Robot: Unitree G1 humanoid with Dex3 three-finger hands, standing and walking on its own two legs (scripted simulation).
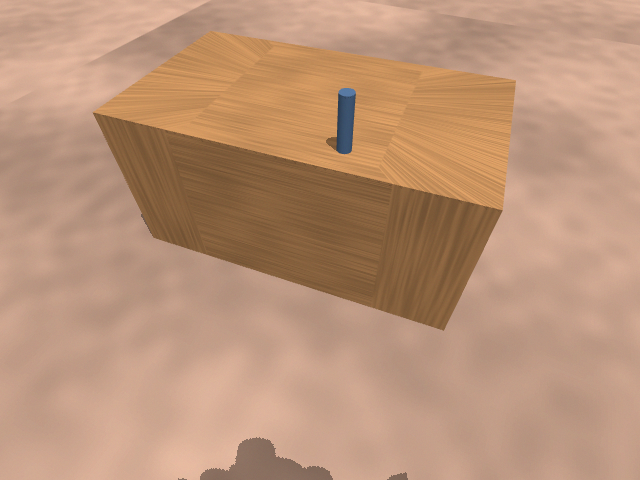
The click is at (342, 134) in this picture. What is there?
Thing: slim round
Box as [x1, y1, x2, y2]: [336, 88, 355, 153]
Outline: 342,88 338,92 336,149 338,152 347,153 351,150 355,91 350,88
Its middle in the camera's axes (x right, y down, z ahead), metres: +0.06 -0.31 +1.03
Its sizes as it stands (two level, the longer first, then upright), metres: 0.044 0.044 0.172
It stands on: a support 0.60 m high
